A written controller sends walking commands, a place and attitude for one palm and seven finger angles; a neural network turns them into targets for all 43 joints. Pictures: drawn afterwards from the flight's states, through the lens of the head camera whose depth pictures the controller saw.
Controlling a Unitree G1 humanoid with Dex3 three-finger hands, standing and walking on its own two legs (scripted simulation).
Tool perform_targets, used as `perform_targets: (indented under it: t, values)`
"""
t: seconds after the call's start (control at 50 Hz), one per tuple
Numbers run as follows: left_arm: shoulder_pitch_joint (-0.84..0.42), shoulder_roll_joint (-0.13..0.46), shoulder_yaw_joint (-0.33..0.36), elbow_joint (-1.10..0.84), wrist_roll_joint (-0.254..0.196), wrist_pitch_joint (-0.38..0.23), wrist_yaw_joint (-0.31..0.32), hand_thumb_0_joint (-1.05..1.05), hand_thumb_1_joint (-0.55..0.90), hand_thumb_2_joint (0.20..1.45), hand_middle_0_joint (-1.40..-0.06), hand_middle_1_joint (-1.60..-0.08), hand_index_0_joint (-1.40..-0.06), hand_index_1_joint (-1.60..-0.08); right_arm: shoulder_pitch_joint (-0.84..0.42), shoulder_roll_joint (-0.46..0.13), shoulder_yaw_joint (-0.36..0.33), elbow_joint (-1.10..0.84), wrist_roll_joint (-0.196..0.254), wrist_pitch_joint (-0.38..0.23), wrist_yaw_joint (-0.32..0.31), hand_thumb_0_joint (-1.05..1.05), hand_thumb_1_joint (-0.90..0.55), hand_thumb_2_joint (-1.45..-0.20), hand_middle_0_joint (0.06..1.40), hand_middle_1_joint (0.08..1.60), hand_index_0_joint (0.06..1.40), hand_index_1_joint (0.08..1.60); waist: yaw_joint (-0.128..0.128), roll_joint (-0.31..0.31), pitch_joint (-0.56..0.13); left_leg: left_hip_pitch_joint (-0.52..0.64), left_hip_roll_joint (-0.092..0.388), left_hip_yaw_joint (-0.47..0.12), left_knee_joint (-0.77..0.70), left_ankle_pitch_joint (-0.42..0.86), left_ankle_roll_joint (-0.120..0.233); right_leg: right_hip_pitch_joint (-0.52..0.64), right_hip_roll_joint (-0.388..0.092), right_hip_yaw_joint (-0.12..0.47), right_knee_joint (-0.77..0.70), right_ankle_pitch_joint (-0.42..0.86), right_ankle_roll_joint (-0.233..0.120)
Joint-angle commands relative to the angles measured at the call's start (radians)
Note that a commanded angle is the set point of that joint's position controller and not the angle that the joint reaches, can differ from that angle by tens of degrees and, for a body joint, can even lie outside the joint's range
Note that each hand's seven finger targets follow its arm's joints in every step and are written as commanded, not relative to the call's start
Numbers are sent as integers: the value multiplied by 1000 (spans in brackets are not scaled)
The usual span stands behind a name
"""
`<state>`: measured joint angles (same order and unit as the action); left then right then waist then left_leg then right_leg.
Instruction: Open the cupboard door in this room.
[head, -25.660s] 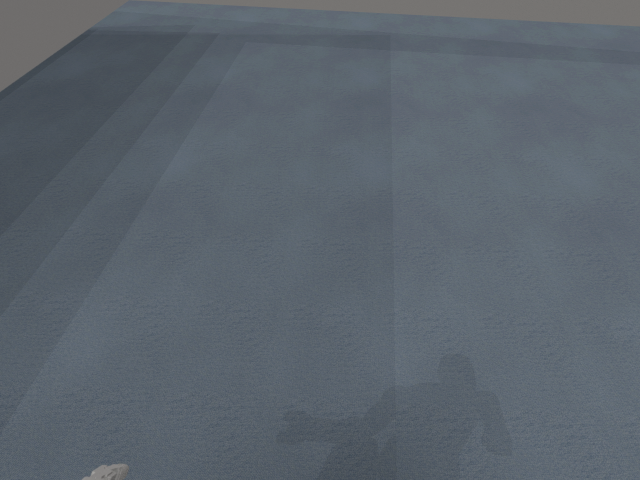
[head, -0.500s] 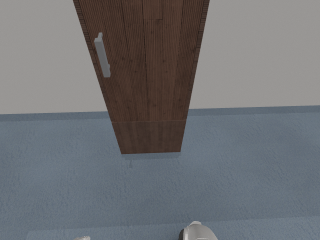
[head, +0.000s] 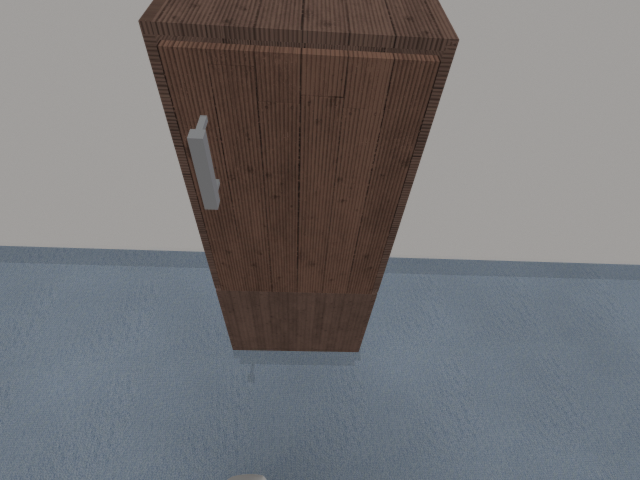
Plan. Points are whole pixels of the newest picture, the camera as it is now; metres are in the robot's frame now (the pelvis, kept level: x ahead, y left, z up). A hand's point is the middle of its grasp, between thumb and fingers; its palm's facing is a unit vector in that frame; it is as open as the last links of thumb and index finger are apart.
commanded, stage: come to a stop and stand still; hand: left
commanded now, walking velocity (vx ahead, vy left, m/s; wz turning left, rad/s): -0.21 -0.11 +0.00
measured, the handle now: (207, 164) +0.53 +0.23 +0.07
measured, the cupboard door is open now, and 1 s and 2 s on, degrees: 0 0 0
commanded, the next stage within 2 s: look again from close up in 1.14 s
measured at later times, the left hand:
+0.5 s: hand out of the picture -0.03 +0.13 -0.15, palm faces +0.03 -0.97 -0.23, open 7.3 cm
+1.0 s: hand out of the picture -0.04 +0.20 -0.17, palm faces +0.00 -0.98 -0.20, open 7.3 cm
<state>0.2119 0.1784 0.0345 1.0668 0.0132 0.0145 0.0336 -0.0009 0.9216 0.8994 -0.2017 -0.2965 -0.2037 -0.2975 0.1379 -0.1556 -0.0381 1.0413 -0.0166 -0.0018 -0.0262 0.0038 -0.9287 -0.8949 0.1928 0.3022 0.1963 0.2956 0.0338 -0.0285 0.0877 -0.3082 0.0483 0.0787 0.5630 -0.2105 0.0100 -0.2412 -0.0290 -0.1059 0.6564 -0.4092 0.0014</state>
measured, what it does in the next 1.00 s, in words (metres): steps on the spot: right foot, then left foot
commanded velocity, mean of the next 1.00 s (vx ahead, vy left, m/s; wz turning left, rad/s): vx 0.03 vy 0.03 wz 0.00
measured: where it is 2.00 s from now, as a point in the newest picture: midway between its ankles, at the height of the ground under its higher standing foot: outside the picture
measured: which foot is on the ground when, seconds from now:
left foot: down 0.00-0.32, up 0.34-0.62, down 0.64-1.00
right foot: up 0.00-0.28, down 0.30-1.00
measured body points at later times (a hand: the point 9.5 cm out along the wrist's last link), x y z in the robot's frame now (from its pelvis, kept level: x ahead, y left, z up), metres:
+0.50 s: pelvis -0.04 -0.04 +0.01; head -0.02 -0.07 +0.46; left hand -0.03 +0.18 -0.13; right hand -0.01 -0.29 -0.15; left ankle -0.04 +0.10 -0.69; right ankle -0.06 -0.16 -0.73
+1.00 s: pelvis -0.06 +0.02 +0.00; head -0.06 +0.03 +0.45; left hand -0.04 +0.26 -0.16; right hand -0.02 -0.21 -0.14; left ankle -0.08 +0.10 -0.73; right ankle -0.06 -0.16 -0.73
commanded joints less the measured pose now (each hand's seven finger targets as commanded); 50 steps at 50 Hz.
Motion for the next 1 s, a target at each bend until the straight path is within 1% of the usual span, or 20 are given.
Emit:
perform_targets:
  t: [0.0, 0.04, 0.12, 0.2, 0.24, 0.26, 0.28, 0.32, 0.36, 0.4, 0.52, 0.58, 0.6, 0.62, 0.64, 0.66, 0.7, 0.78, 0.86, 0.98]
  values:
    - [73, 97, 32, -59, -8, 14, 8, 0, 900, 900, -200, -300, -200, -300, 61, -186, -38, -45, -7, 11, -22, 0, -900, -900, 200, 300, 200, 300, -31, 251, -105, 141, 317, -261, -197, 745, 206, -147, -6, 118, 380, -196, 14]
    - [70, 93, 37, -67, -5, 12, 2, 0, 900, 900, -200, -300, -200, -300, 44, -193, -48, -64, -8, 12, -21, 0, -900, -900, 200, 300, 200, 300, -35, 153, -158, 222, 301, -217, -163, 729, 199, -212, 2, 122, 435, -153, 26]
    - [57, 81, 39, -91, -3, 20, -5, 0, 900, 900, -200, -300, -200, -300, 32, -188, -59, -76, -5, 15, -15, 0, -900, -900, 200, 300, 200, 300, -44, 169, -184, 215, 280, -190, -179, 557, 182, -196, -9, 108, 367, -132, 41]
    - [104, 61, 27, -78, -3, 11, -10, 0, 900, 900, -200, -300, -200, -300, 6, -191, -67, -77, -8, 20, 0, 0, -900, -900, 200, 300, 200, 300, -34, 220, -192, 122, 241, -191, -206, 222, 138, -32, -14, 50, 38, -68, 25]
    - [210, 88, 25, -33, 5, -3, -8, 0, 900, 900, -200, -300, -200, -300, -12, -147, -58, -77, 5, 24, 9, 0, -900, -900, 200, 300, 200, 300, 14, 99, -167, -47, 131, -126, -141, -117, 53, 153, -29, 48, -254, 115, 21]
    - [186, 154, 24, -38, 18, -14, -5, 0, 900, 900, -200, -300, -200, -300, -2, -75, -45, -86, 16, 30, 16, 0, -900, -900, 200, 300, 200, 300, -3, -124, -100, -143, 22, -59, 7, -258, -23, 92, -209, 307, -421, -56, -41]
    - [96, 209, 24, -80, 15, -10, -7, 0, 900, 900, -200, -300, -200, -300, -37, -66, -37, -109, 12, 38, 27, 0, -900, -900, 200, 300, 200, 300, -5, -209, -4, -122, -6, -54, 93, -288, -41, -112, -339, 435, -539, -248, -114]
    - [28, 222, 38, -100, 16, -21, -2, 0, 900, 900, -200, -300, -200, -300, -52, -98, -39, -108, 1, 46, 29, 0, -900, -900, 200, 300, 200, 300, -8, -246, 26, -108, 1, -109, 225, -224, -26, -180, -323, 488, -553, -219, -138]
    - [-21, 182, 31, -100, 13, -26, -7, 0, 900, 900, -200, -300, -200, -300, 38, -111, -41, -52, -2, 32, 34, 0, -900, -900, 200, 300, 200, 300, -42, -163, 22, -97, -6, -87, 270, -151, -26, -102, -255, 331, -477, -27, -116]
    - [28, 165, 28, -89, 11, -34, -11, 0, 900, 900, -200, -300, -200, -300, 65, -107, -34, -37, -2, 22, 36, 0, -900, -900, 200, 300, 200, 300, -23, -150, 9, -108, -14, -65, 260, -131, -36, -17, -237, 273, -433, 135, -105]
    - [126, 174, 41, -37, 12, -34, -1, 0, 900, 900, -200, -300, -200, -300, 68, -89, -18, -46, 7, 6, 20, 0, -900, -900, 200, 300, 200, 300, 20, -156, -55, -58, -23, -41, 34, -183, -43, 161, -273, 265, -328, 496, -150]
    - [81, 149, 33, -26, -4, -26, 3, 0, 900, 900, -200, -300, -200, -300, 160, -89, -7, 7, 7, -10, 8, 0, -900, -900, 200, 300, 200, 300, -20, -98, -98, 179, -14, -45, -219, 50, -32, 66, -191, 189, -229, 463, -78]
    - [195, 118, 11, 8, 9, -58, 47, 0, 900, 900, -200, -300, -200, -300, 101, -139, -4, -56, -1, -27, 12, 0, -900, -900, 200, 300, 200, 300, 9, -11, -134, 133, 37, -28, -3, 56, -30, 117, -160, 220, -170, 777, -45]
    - [134, 150, 8, -11, 9, -66, 38, 0, 900, 900, -200, -300, -200, -300, 146, -138, 1, -84, 7, -21, 18, 0, -900, -900, 200, 300, 200, 300, -48, 41, -150, 90, 43, -40, -32, 70, -22, 110, -176, 167, -162, 733, -48]
    - [139, 118, 4, -33, 8, -68, 35, 0, 900, 900, -200, -300, -200, -300, 223, -111, 4, -61, -7, -26, 13, 0, -900, -900, 200, 300, 200, 300, -60, 85, -244, 109, 56, -54, -25, 206, 0, 165, -146, 130, -69, 755, -49]
    - [117, 116, -1, -35, 3, -55, 31, 0, 900, 900, -200, -300, -200, -300, 211, -117, 8, -59, -5, -28, 8, 0, -900, -900, 200, 300, 200, 300, -46, 176, -262, 142, 62, -80, -25, 420, 5, 147, -126, 86, -20, 663, -43]
    - [107, 102, -12, -33, 4, -37, 21, 0, 900, 900, -200, -300, -200, -300, 179, -144, 10, -71, 3, -22, -2, 0, -900, -900, 200, 300, 200, 300, -32, 167, -169, 153, 99, -103, -45, 559, 27, 58, -68, 54, -62, 329, -27]
    - [109, 82, -26, -31, 5, -15, 9, 0, 900, 900, -200, -300, -200, -300, 155, -140, 18, -85, 2, -19, 0, 0, -900, -900, 200, 300, 200, 300, -23, 40, 10, 1, 76, -129, -142, 175, 36, 22, -61, 79, -147, 178, -14]
    - [110, 86, -24, -49, 9, -6, 0, 0, 900, 900, -200, -300, -200, -300, 147, -145, 12, -91, -2, -22, 4, 0, -900, -900, 200, 300, 200, 300, -19, 89, 34, -42, 72, -164, -256, -85, 42, 20, -52, 73, -145, 160, -7]
    - [124, 82, -24, -51, 8, -16, -4, 0, 900, 900, -200, -300, -200, -300, 171, -141, 13, -77, 0, -35, 0, 0, -900, -900, 200, 300, 200, 300, -23, 51, -38, 49, 70, -145, -247, 46, 42, 31, -69, 85, -173, 243, -7]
